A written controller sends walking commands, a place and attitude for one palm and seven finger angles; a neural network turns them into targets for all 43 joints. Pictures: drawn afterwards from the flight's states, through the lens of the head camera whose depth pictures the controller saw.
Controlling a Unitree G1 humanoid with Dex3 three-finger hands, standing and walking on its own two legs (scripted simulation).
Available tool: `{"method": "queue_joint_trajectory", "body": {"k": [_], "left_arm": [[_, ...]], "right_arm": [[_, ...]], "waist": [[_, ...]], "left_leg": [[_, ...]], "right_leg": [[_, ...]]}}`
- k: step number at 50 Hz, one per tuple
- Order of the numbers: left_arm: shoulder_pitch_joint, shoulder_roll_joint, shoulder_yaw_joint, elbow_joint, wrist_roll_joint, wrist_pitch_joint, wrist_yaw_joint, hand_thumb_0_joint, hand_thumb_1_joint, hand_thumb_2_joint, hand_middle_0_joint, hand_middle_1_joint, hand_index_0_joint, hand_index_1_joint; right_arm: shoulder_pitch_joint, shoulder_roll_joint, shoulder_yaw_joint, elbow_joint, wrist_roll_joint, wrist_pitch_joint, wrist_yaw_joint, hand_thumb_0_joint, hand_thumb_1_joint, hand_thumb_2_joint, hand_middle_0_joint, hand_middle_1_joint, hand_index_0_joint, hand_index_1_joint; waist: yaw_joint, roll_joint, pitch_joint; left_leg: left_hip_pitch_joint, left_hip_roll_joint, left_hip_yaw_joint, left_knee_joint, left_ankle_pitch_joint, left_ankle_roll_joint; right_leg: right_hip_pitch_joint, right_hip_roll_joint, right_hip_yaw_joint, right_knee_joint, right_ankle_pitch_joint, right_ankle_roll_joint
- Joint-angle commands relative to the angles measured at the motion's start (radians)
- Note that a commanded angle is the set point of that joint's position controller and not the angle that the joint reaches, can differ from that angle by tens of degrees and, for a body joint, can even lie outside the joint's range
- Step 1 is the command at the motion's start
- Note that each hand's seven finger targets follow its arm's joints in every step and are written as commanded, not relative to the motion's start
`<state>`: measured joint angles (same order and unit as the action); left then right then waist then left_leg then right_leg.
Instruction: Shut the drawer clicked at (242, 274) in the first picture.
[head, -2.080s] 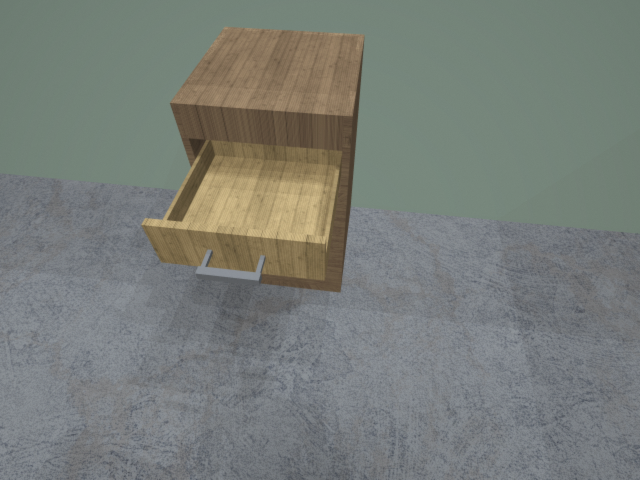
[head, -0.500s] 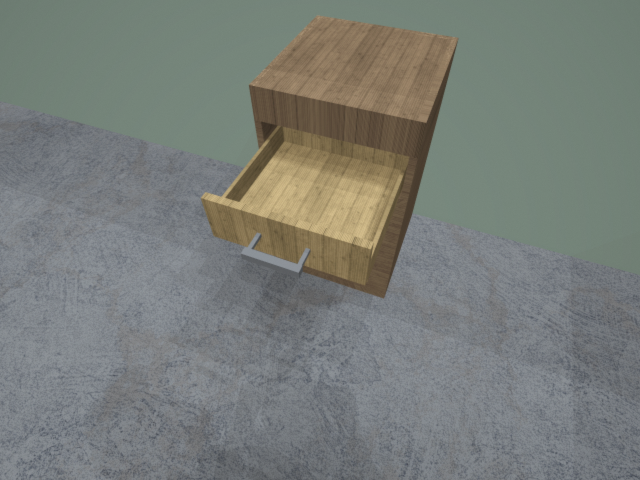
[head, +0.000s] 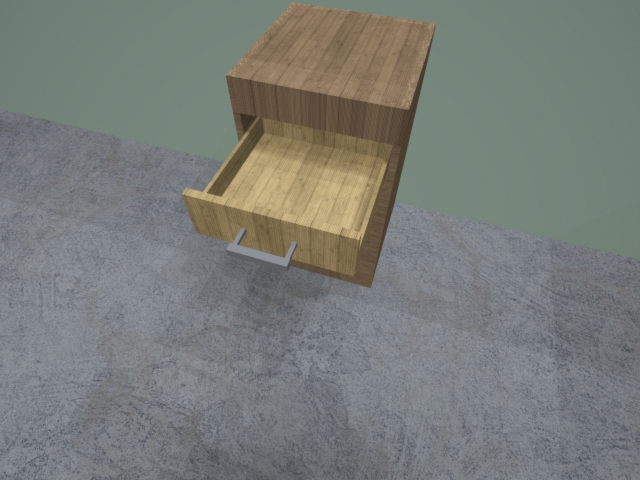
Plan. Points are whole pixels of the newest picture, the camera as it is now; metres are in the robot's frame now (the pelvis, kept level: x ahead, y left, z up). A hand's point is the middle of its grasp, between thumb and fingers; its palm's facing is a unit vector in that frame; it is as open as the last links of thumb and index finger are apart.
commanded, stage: turn to face it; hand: left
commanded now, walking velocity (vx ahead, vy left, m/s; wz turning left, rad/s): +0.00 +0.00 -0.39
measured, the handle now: (262, 248) +0.56 +0.16 -0.19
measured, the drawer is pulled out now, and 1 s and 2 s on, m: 0.30 0.30 0.30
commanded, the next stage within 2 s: take the last steps up to it in 0.38 s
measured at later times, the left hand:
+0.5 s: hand out of the picture +0.05 +0.18 -0.17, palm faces -0.06 -0.97 -0.23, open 7.4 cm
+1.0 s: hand out of the picture +0.08 +0.14 -0.16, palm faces -0.10 -0.98 -0.19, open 7.4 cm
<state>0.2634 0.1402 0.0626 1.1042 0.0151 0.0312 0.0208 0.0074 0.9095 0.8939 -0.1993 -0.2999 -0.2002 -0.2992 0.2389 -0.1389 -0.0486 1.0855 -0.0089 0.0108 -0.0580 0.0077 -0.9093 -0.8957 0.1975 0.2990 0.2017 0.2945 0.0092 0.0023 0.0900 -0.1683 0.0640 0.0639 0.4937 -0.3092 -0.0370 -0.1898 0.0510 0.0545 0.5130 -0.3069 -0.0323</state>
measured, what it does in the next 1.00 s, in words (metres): steps on the spot: left foot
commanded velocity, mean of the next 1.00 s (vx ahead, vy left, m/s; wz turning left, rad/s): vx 0.13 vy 0.05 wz -0.15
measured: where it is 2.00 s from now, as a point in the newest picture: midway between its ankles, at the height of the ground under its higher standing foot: outside the picture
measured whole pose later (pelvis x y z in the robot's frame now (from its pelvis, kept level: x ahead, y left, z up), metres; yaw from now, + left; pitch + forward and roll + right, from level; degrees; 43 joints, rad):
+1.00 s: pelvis +0.08 -0.03 +0.01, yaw -10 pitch +0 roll +1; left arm 0.33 0.14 0.06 1.10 0.03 -0.04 0.01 0.01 0.91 0.89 -0.20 -0.30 -0.20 -0.30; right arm 0.24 -0.18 -0.06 1.05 -0.01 0.00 0.01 0.01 -0.91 -0.90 0.20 0.30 0.20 0.29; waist 0.01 -0.01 0.11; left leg -0.40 0.04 0.07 0.68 -0.30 -0.01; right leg -0.04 0.00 -0.01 0.38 -0.33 -0.03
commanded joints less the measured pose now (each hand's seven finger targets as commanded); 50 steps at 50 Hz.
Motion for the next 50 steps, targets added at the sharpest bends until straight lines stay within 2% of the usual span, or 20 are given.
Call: {"method": "queue_joint_trajectory", "body": {"k": [1, 4, 6, 8, 9, 11, 21, 22, 24, 25, 26, 29, 33, 34, 35, 36, 37, 42, 48, 50], "left_arm": [[0.003, 0.118, 0.043, -0.095, 0.004, -0.002, -0.007, 0.000, 0.900, 0.900, -0.200, -0.300, -0.200, -0.300], [0.004, 0.107, 0.049, -0.118, 0.006, 0.008, -0.016, 0.000, 0.900, 0.900, -0.200, -0.300, -0.200, -0.300], [0.047, 0.119, 0.054, -0.116, 0.010, 0.007, -0.019, 0.000, 0.900, 0.900, -0.200, -0.300, -0.200, -0.300], [0.110, 0.235, 0.072, -0.103, 0.020, -0.011, -0.002, 0.000, 0.900, 0.900, -0.200, -0.300, -0.200, -0.300], [0.133, 0.231, 0.068, -0.098, 0.008, -0.010, 0.007, 0.000, 0.900, 0.900, -0.200, -0.300, -0.200, -0.300], [0.055, 0.206, 0.064, -0.123, 0.009, -0.007, 0.019, 0.000, 0.900, 0.900, -0.200, -0.300, -0.200, -0.300], [-0.028, 0.214, 0.065, -0.173, 0.011, -0.009, 0.004, 0.000, 0.900, 0.900, -0.200, -0.300, -0.200, -0.300], [-0.048, 0.204, 0.062, -0.181, 0.005, -0.008, 0.003, 0.000, 0.900, 0.900, -0.200, -0.300, -0.200, -0.300], [-0.033, 0.129, 0.047, -0.202, -0.006, -0.008, -0.009, 0.000, 0.900, 0.900, -0.200, -0.300, -0.200, -0.300], [-0.043, 0.128, 0.044, -0.213, -0.007, -0.014, -0.014, 0.000, 0.900, 0.900, -0.200, -0.300, -0.200, -0.300], [-0.056, 0.129, 0.041, -0.208, 0.003, -0.009, -0.017, 0.000, 0.900, 0.900, -0.200, -0.300, -0.200, -0.300], [-0.081, 0.116, 0.035, -0.200, 0.009, -0.017, -0.038, 0.000, 0.900, 0.900, -0.200, -0.300, -0.200, -0.300], [0.009, 0.098, 0.023, -0.146, 0.007, -0.042, -0.044, 0.000, 0.900, 0.900, -0.200, -0.300, -0.200, -0.300], [0.072, 0.150, 0.034, -0.124, 0.012, -0.051, -0.035, 0.000, 0.900, 0.900, -0.200, -0.300, -0.200, -0.300], [0.144, 0.248, 0.053, -0.102, 0.015, -0.054, -0.022, 0.000, 0.900, 0.900, -0.200, -0.300, -0.200, -0.300], [0.174, 0.275, 0.054, -0.101, 0.011, -0.048, -0.019, 0.000, 0.900, 0.900, -0.200, -0.300, -0.200, -0.300], [0.139, 0.249, 0.054, -0.101, 0.011, -0.058, -0.012, 0.000, 0.900, 0.900, -0.200, -0.300, -0.200, -0.300], [0.079, 0.177, 0.042, -0.092, 0.011, -0.082, -0.005, 0.000, 0.900, 0.900, -0.200, -0.300, -0.200, -0.300], [0.122, 0.169, 0.040, -0.039, 0.008, -0.088, -0.005, 0.000, 0.900, 0.900, -0.200, -0.300, -0.200, -0.300], [0.106, 0.157, 0.038, -0.030, 0.005, -0.086, -0.003, 0.000, 0.900, 0.900, -0.200, -0.300, -0.200, -0.300]], "right_arm": [[0.079, -0.154, -0.040, -0.050, -0.008, -0.001, -0.015, 0.000, -0.900, -0.900, 0.200, 0.300, 0.200, 0.300], [0.040, -0.183, -0.050, -0.078, -0.015, -0.001, -0.012, 0.000, -0.900, -0.900, 0.200, 0.300, 0.200, 0.300], [-0.004, -0.183, -0.050, -0.104, -0.013, 0.003, -0.009, 0.000, -0.900, -0.900, 0.200, 0.300, 0.200, 0.300], [-0.048, -0.109, -0.042, -0.146, 0.002, 0.012, -0.003, 0.000, -0.900, -0.900, 0.200, 0.300, 0.200, 0.300], [-0.081, -0.137, -0.044, -0.152, 0.002, 0.022, -0.003, 0.000, -0.900, -0.900, 0.200, 0.300, 0.200, 0.300], [-0.068, -0.127, -0.043, -0.149, 0.005, 0.015, -0.002, 0.000, -0.900, -0.900, 0.200, 0.300, 0.200, 0.300], [-0.037, -0.098, -0.030, -0.158, 0.010, -0.001, 0.009, 0.000, -0.900, -0.900, 0.200, 0.300, 0.200, 0.300], [0.006, -0.113, -0.028, -0.146, 0.008, -0.007, 0.005, 0.000, -0.900, -0.900, 0.200, 0.300, 0.200, 0.300], [0.027, -0.228, -0.042, -0.155, -0.014, -0.019, -0.003, 0.000, -0.900, -0.900, 0.200, 0.300, 0.200, 0.300], [0.027, -0.244, -0.041, -0.172, -0.025, -0.013, -0.004, 0.000, -0.900, -0.900, 0.200, 0.300, 0.200, 0.300], [0.002, -0.233, -0.035, -0.176, -0.030, -0.015, 0.004, 0.000, -0.900, -0.900, 0.200, 0.300, 0.200, 0.300], [-0.001, -0.198, -0.023, -0.170, -0.033, -0.022, 0.010, 0.000, -0.900, -0.900, 0.200, 0.300, 0.200, 0.300], [0.031, -0.194, -0.023, -0.127, -0.020, -0.021, 0.020, 0.000, -0.900, -0.900, 0.200, 0.300, 0.200, 0.300], [0.029, -0.152, -0.019, -0.131, -0.008, -0.022, 0.024, 0.000, -0.900, -0.900, 0.200, 0.300, 0.200, 0.300], [0.011, -0.109, -0.011, -0.161, -0.001, -0.027, 0.034, 0.000, -0.900, -0.900, 0.200, 0.300, 0.200, 0.300], [-0.047, -0.144, -0.018, -0.186, -0.015, -0.025, 0.045, 0.000, -0.900, -0.900, 0.200, 0.300, 0.200, 0.300], [-0.064, -0.134, -0.026, -0.167, -0.013, -0.026, 0.043, 0.000, -0.900, -0.900, 0.200, 0.300, 0.200, 0.300], [-0.036, -0.074, -0.022, -0.121, -0.008, -0.027, 0.063, 0.000, -0.900, -0.900, 0.200, 0.300, 0.200, 0.300], [-0.060, -0.059, -0.015, -0.122, -0.005, -0.040, 0.071, 0.000, -0.900, -0.900, 0.200, 0.300, 0.200, 0.300], [-0.006, -0.070, -0.011, -0.103, -0.006, -0.049, 0.063, 0.000, -0.900, -0.900, 0.200, 0.300, 0.200, 0.300]], "waist": [[-0.018, 0.117, -0.030], [0.004, 0.173, -0.031], [0.035, 0.082, -0.030], [0.063, -0.302, -0.054], [0.085, -0.278, -0.064], [0.038, -0.168, -0.087], [-0.019, -0.132, -0.080], [-0.042, -0.092, -0.085], [-0.041, 0.223, -0.070], [-0.042, 0.223, -0.053], [-0.030, 0.228, -0.037], [-0.016, 0.221, -0.032], [0.021, 0.101, -0.068], [0.049, -0.046, -0.049], [0.072, -0.269, -0.011], [0.101, -0.182, 0.025], [0.075, -0.192, 0.027], [0.027, -0.097, 0.003], [0.029, -0.134, 0.013], [-0.005, -0.127, -0.003]], "left_leg": [[0.049, 0.168, -0.117, -0.093, 0.219, 0.102], [-0.017, 0.237, -0.142, -0.116, 0.225, 0.148], [-0.085, 0.190, -0.081, -0.024, 0.199, 0.118], [-0.285, -0.055, 0.050, 0.338, -0.212, 0.009], [-0.314, -0.044, -0.075, 0.487, -0.297, 0.011], [-0.356, -0.025, -0.119, 0.570, -0.249, 0.009], [-0.048, -0.063, -0.082, 0.044, 0.004, 0.016], [0.042, -0.042, -0.092, -0.067, 0.076, 0.024], [0.106, 0.235, -0.388, -0.201, 0.100, 0.141], [-0.014, 0.333, -0.470, -0.274, -0.014, 0.222], [-0.066, 0.312, -0.468, -0.294, -0.090, 0.239], [-0.019, 0.201, -0.292, -0.264, 0.003, 0.198], [-0.095, 0.106, -0.154, -0.102, 0.008, 0.134], [-0.238, 0.008, -0.078, 0.056, -0.081, 0.081], [-0.418, -0.080, 0.026, 0.244, -0.233, 0.031], [-0.448, -0.045, -0.023, 0.385, -0.296, 0.035], [-0.470, -0.018, -0.074, 0.468, -0.234, 0.036], [-0.367, 0.012, -0.038, 0.348, -0.078, 0.025], [-0.278, -0.023, 0.008, 0.149, 0.025, 0.028], [-0.145, -0.043, 0.024, 0.035, 0.092, 0.038]], "right_leg": [[-0.136, -0.040, 0.037, 0.081, 0.207, -0.017], [-0.121, -0.025, -0.018, 0.180, 0.003, -0.006], [-0.046, -0.048, 0.005, 0.064, 0.108, -0.017], [0.099, -0.301, 0.402, -0.186, 0.486, -0.110], [0.113, -0.328, 0.451, -0.202, 0.585, -0.150], [0.158, -0.312, 0.403, -0.129, 0.679, -0.226], [-0.013, -0.180, 0.319, -0.138, 0.391, -0.122], [-0.072, -0.160, 0.292, -0.111, 0.322, -0.089], [-0.252, 0.015, 0.114, 0.066, -0.028, 0.000], [-0.229, 0.024, 0.026, 0.230, -0.216, 0.025], [-0.231, 0.008, 0.023, 0.346, -0.234, 0.021], [-0.248, -0.032, -0.033, 0.382, -0.183, 0.013], [0.059, -0.015, -0.121, -0.036, -0.023, 0.005], [0.192, -0.099, 0.042, -0.183, -0.063, -0.023], [0.246, -0.334, 0.376, -0.325, -0.198, -0.120], [0.201, -0.434, 0.456, -0.365, -0.216, -0.205], [0.179, -0.396, 0.464, -0.336, -0.168, -0.233], [0.150, -0.327, 0.166, -0.284, 0.244, -0.197], [0.160, -0.296, 0.089, -0.235, 0.383, -0.145], [0.116, -0.265, 0.050, -0.159, 0.431, -0.111]]}}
